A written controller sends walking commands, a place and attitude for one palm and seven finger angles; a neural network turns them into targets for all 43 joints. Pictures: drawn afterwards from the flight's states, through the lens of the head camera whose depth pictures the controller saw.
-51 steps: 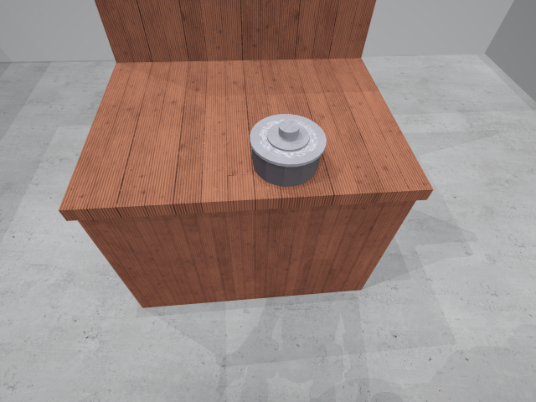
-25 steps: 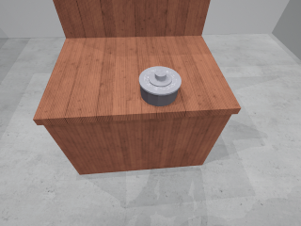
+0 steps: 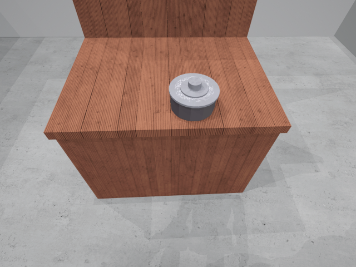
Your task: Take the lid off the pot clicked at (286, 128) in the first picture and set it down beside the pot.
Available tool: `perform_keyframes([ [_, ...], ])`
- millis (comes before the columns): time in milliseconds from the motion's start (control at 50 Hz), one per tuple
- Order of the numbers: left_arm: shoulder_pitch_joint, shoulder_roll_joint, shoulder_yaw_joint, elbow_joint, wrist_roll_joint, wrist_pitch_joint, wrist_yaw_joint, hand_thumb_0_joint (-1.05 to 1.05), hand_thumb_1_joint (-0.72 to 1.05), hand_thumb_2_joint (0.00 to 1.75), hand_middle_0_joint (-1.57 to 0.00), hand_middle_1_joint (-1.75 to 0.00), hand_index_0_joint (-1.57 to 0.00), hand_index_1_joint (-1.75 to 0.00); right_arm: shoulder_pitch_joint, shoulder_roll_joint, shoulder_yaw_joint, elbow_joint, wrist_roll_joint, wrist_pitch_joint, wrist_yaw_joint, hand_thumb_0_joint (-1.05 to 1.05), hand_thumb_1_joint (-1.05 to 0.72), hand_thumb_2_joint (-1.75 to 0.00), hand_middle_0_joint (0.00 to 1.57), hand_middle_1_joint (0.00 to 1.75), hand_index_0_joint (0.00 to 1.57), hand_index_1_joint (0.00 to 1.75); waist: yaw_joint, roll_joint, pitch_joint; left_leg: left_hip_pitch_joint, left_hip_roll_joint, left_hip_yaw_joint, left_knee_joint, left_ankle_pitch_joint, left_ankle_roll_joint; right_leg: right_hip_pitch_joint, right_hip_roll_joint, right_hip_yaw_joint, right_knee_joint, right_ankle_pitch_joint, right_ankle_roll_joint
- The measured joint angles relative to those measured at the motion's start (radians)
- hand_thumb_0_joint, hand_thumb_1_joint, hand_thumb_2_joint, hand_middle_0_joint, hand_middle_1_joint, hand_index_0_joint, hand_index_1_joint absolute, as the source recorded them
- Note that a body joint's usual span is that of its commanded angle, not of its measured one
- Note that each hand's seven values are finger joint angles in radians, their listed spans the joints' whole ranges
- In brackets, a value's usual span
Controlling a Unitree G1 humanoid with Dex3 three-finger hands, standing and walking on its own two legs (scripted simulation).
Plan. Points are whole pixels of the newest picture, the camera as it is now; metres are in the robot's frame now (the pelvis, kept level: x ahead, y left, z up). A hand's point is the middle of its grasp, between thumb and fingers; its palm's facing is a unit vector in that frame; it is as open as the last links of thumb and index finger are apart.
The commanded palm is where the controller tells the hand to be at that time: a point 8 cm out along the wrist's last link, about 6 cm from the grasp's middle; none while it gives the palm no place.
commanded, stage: take the last steps up to it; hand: left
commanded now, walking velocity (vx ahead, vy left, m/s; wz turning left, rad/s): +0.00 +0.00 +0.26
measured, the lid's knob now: (194, 83) +0.68 -0.01 +0.00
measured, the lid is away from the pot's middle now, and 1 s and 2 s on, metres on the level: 0.00 0.00 0.00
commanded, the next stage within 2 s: come to a stop and stand still in 0.70 s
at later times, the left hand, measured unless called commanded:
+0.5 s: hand out of the picture +0.06 +0.14 -0.18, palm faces +0.07 -0.98 -0.21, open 7.4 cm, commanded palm none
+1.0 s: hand (160, 257) +0.18 +0.06 -0.19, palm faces +0.09 -0.99 -0.14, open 7.4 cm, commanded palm none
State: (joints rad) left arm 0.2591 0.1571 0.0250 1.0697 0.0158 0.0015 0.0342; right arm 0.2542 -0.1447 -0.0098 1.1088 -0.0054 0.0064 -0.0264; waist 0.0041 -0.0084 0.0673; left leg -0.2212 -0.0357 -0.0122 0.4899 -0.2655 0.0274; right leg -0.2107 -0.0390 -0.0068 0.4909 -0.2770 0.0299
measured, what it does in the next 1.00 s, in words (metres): walks ahead: left foot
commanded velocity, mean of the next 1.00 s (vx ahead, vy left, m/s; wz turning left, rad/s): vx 0.09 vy -0.09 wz -0.01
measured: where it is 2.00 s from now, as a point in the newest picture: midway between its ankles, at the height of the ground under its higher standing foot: outside the picture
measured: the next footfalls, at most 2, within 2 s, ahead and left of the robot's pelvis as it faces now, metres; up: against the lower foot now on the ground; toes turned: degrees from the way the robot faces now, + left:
left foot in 0.86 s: +0.29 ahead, -0.02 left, +0.00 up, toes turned +4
right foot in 1.26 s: +0.24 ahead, -0.29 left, +0.00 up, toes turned +0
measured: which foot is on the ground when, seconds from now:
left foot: down 0.00-0.48, up 0.50-0.84, down 0.86-1.00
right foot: down 0.00-0.88, up 0.90-1.00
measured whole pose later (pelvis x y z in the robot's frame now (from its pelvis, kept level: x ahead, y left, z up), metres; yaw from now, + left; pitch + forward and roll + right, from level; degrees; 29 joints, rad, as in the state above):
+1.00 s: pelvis +0.19 -0.10 -0.01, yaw -1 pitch -2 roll +0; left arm 0.32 0.13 0.04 1.05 0.01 0.00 0.05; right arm 0.11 -0.09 -0.01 0.99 0.00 -0.04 -0.05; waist 0.03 -0.05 0.10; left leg -0.31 -0.01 0.11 0.54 -0.21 0.08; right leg -0.34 0.04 0.02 1.10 -0.51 0.01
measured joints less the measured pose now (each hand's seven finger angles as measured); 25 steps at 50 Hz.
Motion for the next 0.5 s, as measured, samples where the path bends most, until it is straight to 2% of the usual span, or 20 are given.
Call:
perform_keyframes([
  [140,-0.01,0.013,0.014,-0.038,0.002,0.004,-0.001,0.0,0.91,0.9,-0.2,-0.3,-0.2,-0.29,-0.02,-0.017,-0.009,-0.039,-0.006,0.008,0.001,0.01,-0.91,-0.9,0.2,0.3,0.2,0.3,0.002,0.005,0.005,-0.041,0.0,-0.026,0.051,-0.015,-0.007,-0.026,0.001,-0.026,0.04,-0.018,-0.008],
  [300,0.049,0.032,0.016,-0.024,0.011,0.002,-0.03,0.0,0.91,0.9,-0.2,-0.3,-0.2,-0.29,0.013,-0.005,-0.009,-0.049,-0.02,-0.012,0.008,0.01,-0.91,-0.9,0.2,0.3,0.2,0.3,0.0,-0.022,-0.044,-0.023,0.01,-0.026,0.062,-0.056,-0.012,-0.018,0.013,-0.024,0.067,-0.076,-0.035],
  [420,0.06,0.038,0.033,-0.03,0.01,0.002,-0.047,0.0,0.91,0.9,-0.2,-0.3,-0.2,-0.29,0.062,0.014,-0.015,-0.052,-0.027,-0.042,-0.005,0.0,-0.9,-0.9,0.2,0.3,0.2,0.3,-0.012,-0.034,-0.035,0.009,0.028,-0.02,0.043,-0.083,-0.035,-0.093,0.029,-0.039,0.215,-0.174,-0.058],
  [460,0.05,0.033,0.039,-0.044,0.007,-0.008,-0.053,0.0,0.91,0.9,-0.2,-0.3,-0.2,-0.29,0.08,0.009,-0.017,-0.045,-0.026,-0.043,-0.009,0.0,-0.9,-0.9,0.21,0.3,0.21,0.3,-0.015,-0.016,-0.024,0.015,0.043,-0.032,0.052,-0.097,-0.051,-0.088,0.037,-0.054,0.146,-0.133,-0.06],
  [480,0.047,0.03,0.041,-0.053,0.007,-0.019,-0.054,0.0,0.91,0.9,-0.2,-0.3,-0.2,-0.29,0.091,0.004,-0.018,-0.037,-0.022,-0.041,-0.01,0.0,-0.9,-0.9,0.21,0.3,0.21,0.3,-0.014,-0.004,-0.021,-0.001,0.053,-0.034,0.099,-0.117,-0.043,-0.072,0.042,-0.071,0.108,-0.057,-0.065],
  [500,0.044,0.027,0.043,-0.06,0.007,-0.029,-0.051,0.0,0.91,0.9,-0.2,-0.3,-0.2,-0.29,0.096,0.001,-0.019,-0.023,-0.018,-0.031,-0.01,0.0,-0.9,-0.9,0.21,0.3,0.21,0.3,-0.011,0.006,-0.018,-0.032,0.063,-0.029,0.189,-0.17,-0.03,-0.06,0.051,-0.087,0.109,-0.047,-0.078],
])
